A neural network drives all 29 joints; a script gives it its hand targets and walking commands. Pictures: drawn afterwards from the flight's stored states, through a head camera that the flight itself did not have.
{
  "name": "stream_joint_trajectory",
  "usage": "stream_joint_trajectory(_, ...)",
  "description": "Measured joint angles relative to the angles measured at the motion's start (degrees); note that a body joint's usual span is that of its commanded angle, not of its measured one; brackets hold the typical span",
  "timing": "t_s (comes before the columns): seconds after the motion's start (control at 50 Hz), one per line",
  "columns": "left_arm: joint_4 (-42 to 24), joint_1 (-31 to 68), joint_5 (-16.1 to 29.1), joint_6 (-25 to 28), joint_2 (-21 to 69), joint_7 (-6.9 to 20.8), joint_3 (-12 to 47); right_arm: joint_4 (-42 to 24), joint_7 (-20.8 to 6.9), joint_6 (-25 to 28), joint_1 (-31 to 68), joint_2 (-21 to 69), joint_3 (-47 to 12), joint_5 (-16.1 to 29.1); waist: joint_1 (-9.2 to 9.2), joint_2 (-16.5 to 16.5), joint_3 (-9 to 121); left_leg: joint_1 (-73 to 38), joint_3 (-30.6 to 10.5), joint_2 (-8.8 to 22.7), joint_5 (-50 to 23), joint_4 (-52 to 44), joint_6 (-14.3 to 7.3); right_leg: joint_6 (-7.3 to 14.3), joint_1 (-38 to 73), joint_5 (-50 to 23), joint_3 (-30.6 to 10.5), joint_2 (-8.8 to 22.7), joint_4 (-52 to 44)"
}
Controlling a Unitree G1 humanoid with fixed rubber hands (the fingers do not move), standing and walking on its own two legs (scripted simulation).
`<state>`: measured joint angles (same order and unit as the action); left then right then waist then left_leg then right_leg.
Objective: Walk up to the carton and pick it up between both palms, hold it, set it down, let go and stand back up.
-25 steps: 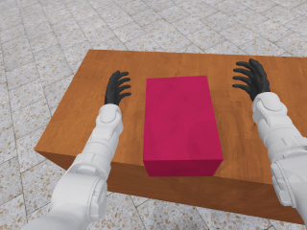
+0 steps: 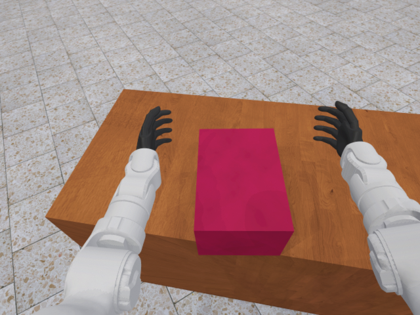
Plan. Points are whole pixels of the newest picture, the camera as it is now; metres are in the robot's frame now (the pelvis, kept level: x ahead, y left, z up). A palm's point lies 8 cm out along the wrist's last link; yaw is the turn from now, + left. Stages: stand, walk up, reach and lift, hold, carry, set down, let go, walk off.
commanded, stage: set down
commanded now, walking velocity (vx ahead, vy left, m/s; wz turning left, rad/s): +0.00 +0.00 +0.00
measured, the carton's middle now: (237, 189) +0.44 +0.00 -0.07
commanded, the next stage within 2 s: none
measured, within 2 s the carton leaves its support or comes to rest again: neither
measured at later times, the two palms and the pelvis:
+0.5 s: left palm (147, 201) +0.33 +0.18 +0.03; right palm (353, 206) +0.36 -0.21 +0.03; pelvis +0.00 +0.00 +0.01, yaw +0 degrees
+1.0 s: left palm (142, 240) +0.27 +0.18 +0.00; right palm (360, 256) +0.28 -0.22 -0.01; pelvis +0.01 +0.01 +0.00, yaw +0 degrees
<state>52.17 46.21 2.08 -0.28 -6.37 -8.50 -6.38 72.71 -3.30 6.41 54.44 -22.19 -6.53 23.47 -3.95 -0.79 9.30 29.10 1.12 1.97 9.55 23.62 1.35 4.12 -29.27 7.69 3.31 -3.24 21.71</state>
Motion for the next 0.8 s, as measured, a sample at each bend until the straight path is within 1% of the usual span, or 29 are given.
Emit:
stream_joint_trajectory(0.06, -2.9, -4.2, -1.2, 0.6, 1.1, 0.7, -0.6, -2.0, 0.0, 1.5, -3.7, 0.5, 0.0, -0.6, -0.03, 0.6, -1.2, -2.1, 0.1, -0.1, 0.2, -0.6, -0.2, -0.2, 2.1, 0.0, -0.2, 0.0, -0.8)
stream_joint_trajectory(0.14, -8.7, -11.6, -1.7, 1.2, 2.5, 1.2, 0.2, -6.3, -0.1, 3.7, -10.0, 1.4, 0.9, -1.9, 0.55, 1.2, -2.7, -4.4, 0.1, -0.2, 0.3, -1.5, -0.4, -0.4, 4.6, 0.0, -0.4, 0.1, -1.9)
stream_joint_trajectory(0.24, -16.4, -20.5, -2.3, 2.0, 4.3, 0.7, 1.0, -13.3, -0.9, 6.0, -18.0, 2.0, 2.3, -3.1, 1.21, 1.2, -4.4, -6.1, 0.3, -0.2, 0.4, -1.9, -0.4, -0.5, 6.3, 0.0, -0.8, 0.0, -2.4)
stream_joint_trajectory(0.32, -19.8, -25.0, -2.6, 3.0, 4.8, 0.2, 1.2, -16.9, -1.5, 7.0, -22.8, 2.2, 2.5, -3.5, 1.51, 0.8, -5.6, -7.6, 0.6, -0.2, 0.3, -2.4, -0.4, -0.5, 7.3, 0.1, -1.2, 0.0, -2.2)
stream_joint_trajectory(0.38, -21.4, -27.3, -2.1, 4.4, 4.7, -0.1, 1.5, -20.1, -1.5, 7.9, -26.1, 2.6, 2.8, -4.0, 1.73, 0.3, -5.4, -7.9, 0.7, -0.3, 0.2, -2.5, -0.4, -0.5, 7.3, 0.3, -1.3, 0.0, -1.8)
stream_joint_trajectory(0.46, -20.2, -28.1, -2.7, 5.6, 4.5, -0.5, 1.7, -19.3, -2.0, 8.7, -27.8, 3.3, 2.9, -4.1, 1.95, -0.2, -5.7, -9.2, 0.6, -0.5, 0.1, -2.7, -0.4, -0.4, 8.5, 0.5, -1.4, 0.2, -1.5)
stream_joint_trajectory(0.56, -18.4, -27.8, -1.6, 6.6, 4.4, -1.8, 3.9, -18.1, -2.8, 8.9, -28.8, 4.0, 3.7, -4.4, 1.77, -0.3, -5.1, -9.5, 0.6, -0.7, 0.4, -2.1, -0.5, -0.6, 8.6, 0.9, -1.4, 0.3, -0.6)
stream_joint_trajectory(0.62, -17.6, -28.0, -2.3, 7.0, 5.0, -1.8, 4.3, -17.4, -2.9, 9.7, -29.4, 4.1, 3.3, -4.5, 1.61, -0.2, -5.4, -10.2, 0.7, -0.8, 0.6, -1.9, -0.6, -0.7, 9.3, 1.1, -1.6, 0.4, -0.4)
stream_joint_trajectory(0.8, -18.5, -34.9, -4.0, 10.6, 6.1, -1.8, 4.5, -17.1, -2.9, 14.4, -35.8, 5.1, 2.8, -4.3, 1.89, -0.2, -7.1, -13.1, 0.6, -0.9, 1.5, -1.4, -0.8, -0.8, 12.2, 2.0, -1.8, 0.5, 0.2)
